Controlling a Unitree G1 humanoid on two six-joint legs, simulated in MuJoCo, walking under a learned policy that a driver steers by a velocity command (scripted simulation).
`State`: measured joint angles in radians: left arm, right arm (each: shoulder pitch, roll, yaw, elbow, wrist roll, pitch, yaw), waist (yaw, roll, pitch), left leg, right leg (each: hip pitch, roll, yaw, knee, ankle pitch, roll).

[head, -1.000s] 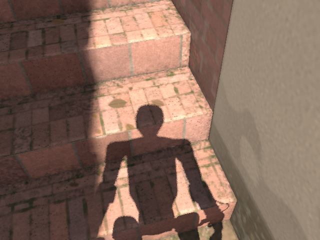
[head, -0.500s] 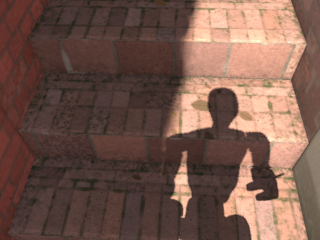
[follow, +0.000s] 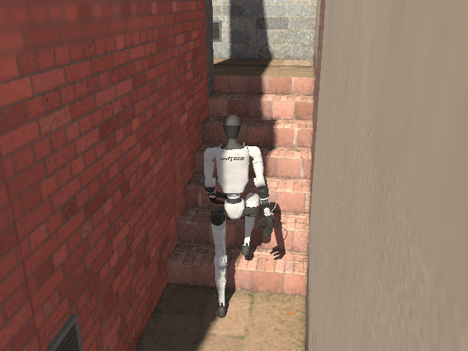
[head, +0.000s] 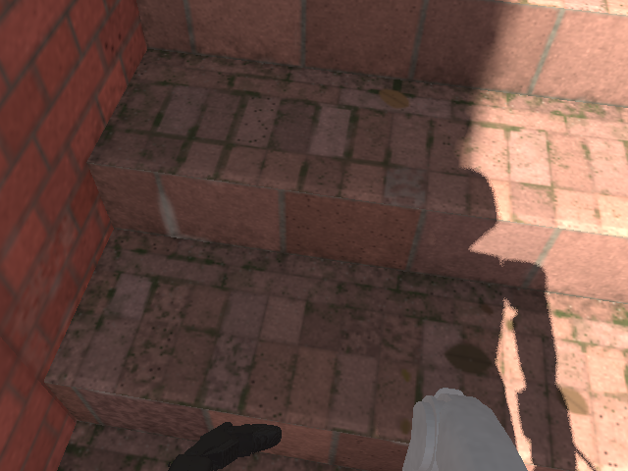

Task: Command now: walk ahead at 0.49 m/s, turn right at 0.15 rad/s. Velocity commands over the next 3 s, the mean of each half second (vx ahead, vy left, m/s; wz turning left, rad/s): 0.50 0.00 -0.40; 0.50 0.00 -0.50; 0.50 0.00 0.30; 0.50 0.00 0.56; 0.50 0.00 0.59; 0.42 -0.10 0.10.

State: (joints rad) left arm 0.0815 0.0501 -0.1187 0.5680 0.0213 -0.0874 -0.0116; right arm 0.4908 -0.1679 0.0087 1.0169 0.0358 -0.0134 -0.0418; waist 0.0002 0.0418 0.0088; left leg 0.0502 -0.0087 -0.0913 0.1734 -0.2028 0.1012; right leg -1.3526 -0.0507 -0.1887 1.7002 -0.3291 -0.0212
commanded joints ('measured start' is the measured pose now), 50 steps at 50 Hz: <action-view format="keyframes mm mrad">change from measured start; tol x64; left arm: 1 -35 194 73 -115 -8 -30 4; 29 615 143 127 477 132 -1 -149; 50 -537 83 38 -46 13 155 -109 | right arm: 1 1 -272 -42 -60 -17 -26 -13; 22 -819 -2 82 -430 -76 -32 108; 29 83 -209 -23 -222 -38 5 75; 50 198 -68 19 126 -97 -100 179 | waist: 1 146 153 -331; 5 179 -635 -482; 50 -3 103 -27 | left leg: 1 -261 174 90 63 2098 121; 3 105 247 84 436 2370 114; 5 -536 -163 -42 1309 33 3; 17 -1497 42 70 2060 31 91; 26 -737 -112 293 981 -132 -44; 29 227 349 -701 456 56 395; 31 -276 344 -812 218 -628 262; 50 -300 305 256 -191 657 171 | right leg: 1 964 178 -119 -205 54 -54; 6 1533 -260 1321 -1293 351 -366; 14 626 107 227 -1372 132 -137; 22 967 -89 560 -1554 178 -262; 27 1294 -199 436 -1224 1978 -239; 30 423 119 474 88 378 -154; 33 230 73 418 401 319 -270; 50 329 -35 -27 -122 -49 -227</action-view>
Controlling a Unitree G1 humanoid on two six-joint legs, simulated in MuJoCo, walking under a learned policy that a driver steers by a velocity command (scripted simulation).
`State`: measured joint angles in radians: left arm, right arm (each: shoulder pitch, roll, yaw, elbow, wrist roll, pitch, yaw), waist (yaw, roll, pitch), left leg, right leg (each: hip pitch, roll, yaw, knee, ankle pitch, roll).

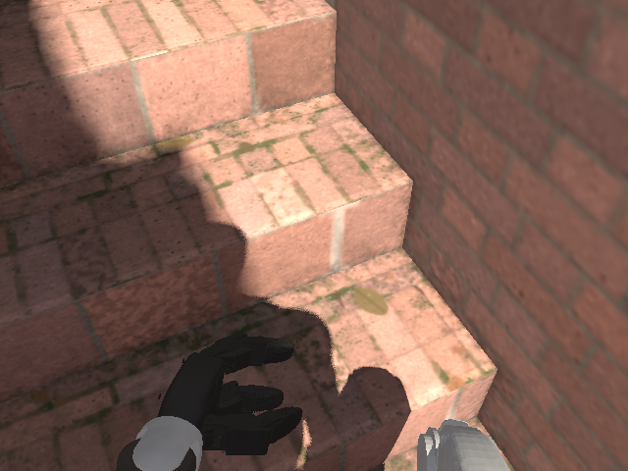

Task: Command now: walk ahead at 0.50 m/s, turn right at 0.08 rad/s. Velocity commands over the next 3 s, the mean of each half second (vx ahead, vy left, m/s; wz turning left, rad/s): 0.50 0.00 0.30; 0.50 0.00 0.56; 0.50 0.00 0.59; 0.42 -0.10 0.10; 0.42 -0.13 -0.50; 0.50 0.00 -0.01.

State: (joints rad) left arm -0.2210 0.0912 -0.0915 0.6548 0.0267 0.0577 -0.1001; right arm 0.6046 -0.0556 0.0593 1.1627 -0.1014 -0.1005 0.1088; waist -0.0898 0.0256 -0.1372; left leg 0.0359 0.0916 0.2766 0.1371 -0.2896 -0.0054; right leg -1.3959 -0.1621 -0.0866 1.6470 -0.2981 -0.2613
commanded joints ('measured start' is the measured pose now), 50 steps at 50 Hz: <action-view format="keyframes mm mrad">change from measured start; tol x64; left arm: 1 -206 75 13 -113 -6 2 -19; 7 697 300 162 285 33 -63 45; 50 48 119 32 32 19 -86 36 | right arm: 1 83 -238 -53 -13 42 -23 36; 26 -921 -121 -5 -524 108 175 -48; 50 18 -167 -39 17 -40 -5 -22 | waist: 1 110 119 88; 50 32 -3 190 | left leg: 1 -158 209 -105 -70 1181 281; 4 -436 221 -246 437 1514 183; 6 -738 -36 -465 1145 338 139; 9 -988 -54 -531 2026 267 172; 19 -1500 -10 -434 2184 -102 319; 33 -30 -91 -685 751 266 363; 50 -354 21 -717 162 -105 254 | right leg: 1 412 117 -137 -190 -124 9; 5 1564 -20 454 -751 95 -84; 26 1033 -146 -150 -1704 104 16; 31 1439 -172 -247 -1166 1512 15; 34 574 143 112 -316 234 184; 39 203 240 392 580 444 95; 50 -115 52 140 225 283 80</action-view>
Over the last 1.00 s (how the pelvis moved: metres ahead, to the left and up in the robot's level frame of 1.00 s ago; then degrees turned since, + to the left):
0.61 -0.10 0.35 -30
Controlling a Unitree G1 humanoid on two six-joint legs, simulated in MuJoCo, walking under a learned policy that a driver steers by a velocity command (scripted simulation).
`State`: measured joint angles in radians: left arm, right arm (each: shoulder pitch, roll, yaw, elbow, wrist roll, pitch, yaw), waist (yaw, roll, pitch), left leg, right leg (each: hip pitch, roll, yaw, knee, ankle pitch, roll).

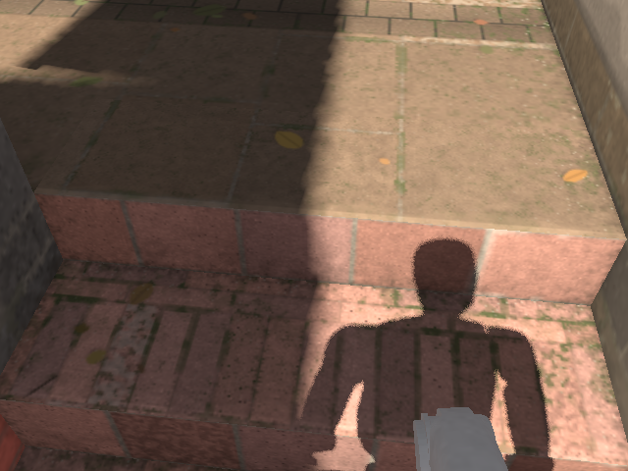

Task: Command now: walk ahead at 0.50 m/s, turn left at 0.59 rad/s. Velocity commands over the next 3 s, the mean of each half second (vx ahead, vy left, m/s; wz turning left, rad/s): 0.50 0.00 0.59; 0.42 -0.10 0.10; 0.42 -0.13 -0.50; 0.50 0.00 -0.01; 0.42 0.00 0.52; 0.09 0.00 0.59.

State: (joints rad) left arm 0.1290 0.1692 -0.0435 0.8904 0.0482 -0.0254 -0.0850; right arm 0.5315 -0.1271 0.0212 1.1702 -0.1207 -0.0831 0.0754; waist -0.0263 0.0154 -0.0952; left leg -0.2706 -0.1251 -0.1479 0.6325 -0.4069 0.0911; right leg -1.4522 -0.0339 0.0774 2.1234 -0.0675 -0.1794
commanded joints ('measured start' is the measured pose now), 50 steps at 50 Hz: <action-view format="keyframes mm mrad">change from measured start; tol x64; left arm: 1 -384 29 -26 -248 6 13 27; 10 460 225 64 -84 16 -39 57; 50 42 -73 67 -306 -44 56 140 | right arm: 1 56 -104 3 -25 1 -21 25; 36 -1018 41 89 -676 69 146 47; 50 -377 -44 -65 -261 12 6 -132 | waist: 1 -40 27 147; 50 132 19 166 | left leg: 1 -189 262 -312 -466 6 189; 8 140 308 -134 -64 1840 145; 10 -619 -12 -128 671 353 74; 26 -1337 171 23 1502 143 203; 34 -1212 302 207 943 216 211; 41 544 352 -120 53 77 36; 43 432 579 -368 -9 808 127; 50 -233 562 24 -218 103 -20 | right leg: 1 118 -94 -90 -384 17 22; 7 740 130 -269 -981 -376 125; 10 1602 -300 773 -1582 -658 -231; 21 834 -171 -144 -1900 -372 -11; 36 1341 -275 -252 -2159 236 -102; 39 1221 -243 -246 -1626 1301 -15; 42 854 9 -100 -638 -136 136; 50 474 -75 91 -149 -372 83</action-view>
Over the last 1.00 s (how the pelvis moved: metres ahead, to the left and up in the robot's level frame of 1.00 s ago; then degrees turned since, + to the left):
0.53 0.10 0.34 29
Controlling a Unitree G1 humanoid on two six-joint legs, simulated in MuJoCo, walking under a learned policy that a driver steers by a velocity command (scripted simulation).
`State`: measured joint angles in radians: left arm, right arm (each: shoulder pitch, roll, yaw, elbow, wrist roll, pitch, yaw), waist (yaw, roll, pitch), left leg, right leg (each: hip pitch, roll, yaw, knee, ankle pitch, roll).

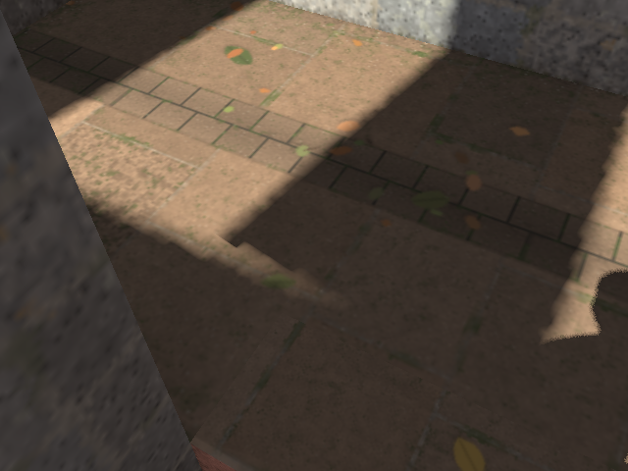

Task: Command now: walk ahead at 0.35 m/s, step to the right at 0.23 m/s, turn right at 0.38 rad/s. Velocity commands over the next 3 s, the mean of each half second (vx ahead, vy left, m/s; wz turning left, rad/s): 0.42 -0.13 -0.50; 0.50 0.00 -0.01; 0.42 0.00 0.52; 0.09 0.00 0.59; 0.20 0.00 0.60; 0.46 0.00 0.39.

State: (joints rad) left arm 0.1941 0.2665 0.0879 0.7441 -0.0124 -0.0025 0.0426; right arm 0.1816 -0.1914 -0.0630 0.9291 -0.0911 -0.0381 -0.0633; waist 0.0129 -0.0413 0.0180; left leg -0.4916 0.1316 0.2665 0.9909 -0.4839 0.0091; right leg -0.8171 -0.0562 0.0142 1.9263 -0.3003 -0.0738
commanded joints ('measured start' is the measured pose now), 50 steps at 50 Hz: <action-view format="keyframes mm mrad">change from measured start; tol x64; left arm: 1 18 -135 -53 -175 14 33 19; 50 38 101 -51 -33 87 -114 -105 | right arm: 1 -145 -41 9 -41 -21 -43 16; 50 82 -124 -9 -69 43 -96 120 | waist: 1 172 92 67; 50 -65 -34 -92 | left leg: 1 -110 281 -284 -673 185 27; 11 693 377 -140 -804 326 100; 16 -64 260 -23 -982 1001 202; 20 -406 -197 -540 420 403 114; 27 -604 -183 -522 1047 334 95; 43 -89 -215 -131 -430 590 9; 47 1218 83 -649 -351 944 411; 50 617 143 -771 -664 555 350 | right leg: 1 -32 -56 154 -109 -24 -9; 11 -731 3 120 388 -416 -33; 17 250 248 -18 -446 -240 -61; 20 894 91 1027 -1249 268 -156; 27 168 73 907 -1278 -353 -183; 45 799 -30 169 -1171 1286 153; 47 112 239 170 -441 -266 239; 50 -136 71 190 -419 -90 121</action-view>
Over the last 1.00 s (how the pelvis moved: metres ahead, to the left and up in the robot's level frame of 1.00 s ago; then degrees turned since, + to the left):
0.50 0.10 0.30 21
